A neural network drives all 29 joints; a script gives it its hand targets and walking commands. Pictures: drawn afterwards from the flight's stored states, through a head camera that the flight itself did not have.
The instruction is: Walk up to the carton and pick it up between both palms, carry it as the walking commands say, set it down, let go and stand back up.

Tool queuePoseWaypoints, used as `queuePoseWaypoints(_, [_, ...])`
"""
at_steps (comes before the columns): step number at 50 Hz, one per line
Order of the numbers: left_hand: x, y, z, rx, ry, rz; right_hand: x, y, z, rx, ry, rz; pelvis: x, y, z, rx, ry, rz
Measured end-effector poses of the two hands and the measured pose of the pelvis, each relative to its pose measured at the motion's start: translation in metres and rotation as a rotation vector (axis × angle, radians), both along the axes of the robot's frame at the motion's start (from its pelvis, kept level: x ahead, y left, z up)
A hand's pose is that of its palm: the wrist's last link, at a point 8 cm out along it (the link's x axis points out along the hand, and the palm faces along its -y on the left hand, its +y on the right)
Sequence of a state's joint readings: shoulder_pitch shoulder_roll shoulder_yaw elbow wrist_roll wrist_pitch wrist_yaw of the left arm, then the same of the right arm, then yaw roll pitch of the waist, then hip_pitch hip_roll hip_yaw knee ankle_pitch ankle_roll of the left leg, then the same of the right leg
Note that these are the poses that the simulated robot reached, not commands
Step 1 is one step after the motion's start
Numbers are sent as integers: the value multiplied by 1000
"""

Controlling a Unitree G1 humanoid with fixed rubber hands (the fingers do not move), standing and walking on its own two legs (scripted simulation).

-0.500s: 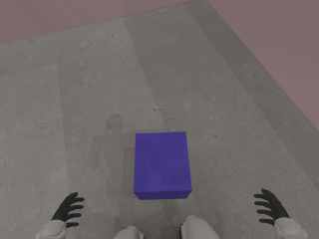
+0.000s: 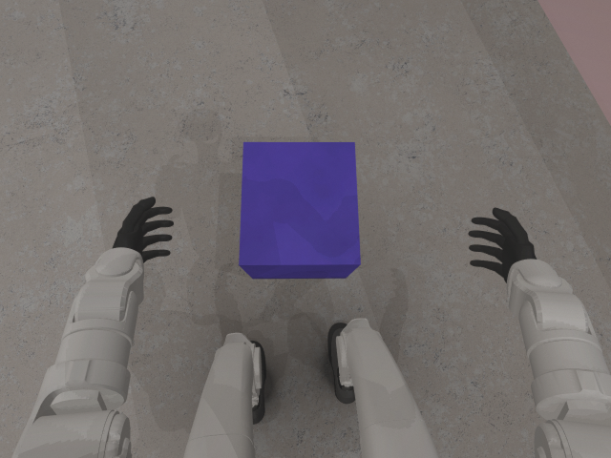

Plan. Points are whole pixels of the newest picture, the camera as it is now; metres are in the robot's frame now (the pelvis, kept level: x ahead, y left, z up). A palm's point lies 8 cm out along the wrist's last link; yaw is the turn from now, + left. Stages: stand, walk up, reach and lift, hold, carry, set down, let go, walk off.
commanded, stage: reach and lift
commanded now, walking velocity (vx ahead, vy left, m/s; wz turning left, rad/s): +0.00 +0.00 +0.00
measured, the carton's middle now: (299, 216) +0.54 -0.02 -0.55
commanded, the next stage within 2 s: none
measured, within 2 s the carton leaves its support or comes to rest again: neither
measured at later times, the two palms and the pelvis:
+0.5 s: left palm (172, 183) +0.49 +0.19 -0.16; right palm (455, 183) +0.47 -0.27 -0.17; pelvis -0.02 +0.00 -0.02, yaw +2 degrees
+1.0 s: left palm (186, 180) +0.52 +0.19 -0.23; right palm (435, 175) +0.51 -0.26 -0.23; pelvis -0.03 -0.01 -0.08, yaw +2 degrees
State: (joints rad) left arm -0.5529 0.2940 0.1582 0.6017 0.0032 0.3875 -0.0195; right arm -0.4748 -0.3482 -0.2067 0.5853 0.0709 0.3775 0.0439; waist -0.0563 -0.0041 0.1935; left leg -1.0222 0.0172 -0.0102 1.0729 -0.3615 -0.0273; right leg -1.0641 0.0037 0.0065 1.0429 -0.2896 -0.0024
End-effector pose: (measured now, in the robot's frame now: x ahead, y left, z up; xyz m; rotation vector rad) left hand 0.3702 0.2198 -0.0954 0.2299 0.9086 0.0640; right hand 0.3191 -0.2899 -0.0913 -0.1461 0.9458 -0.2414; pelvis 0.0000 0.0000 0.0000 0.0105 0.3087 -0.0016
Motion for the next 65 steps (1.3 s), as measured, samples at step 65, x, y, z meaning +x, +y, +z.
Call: queuePoseWaypoints(65, [155,-31,-235,-99,-243,84,191,41,-241,88,-260,2,-43,-5,-188,21,247,13])
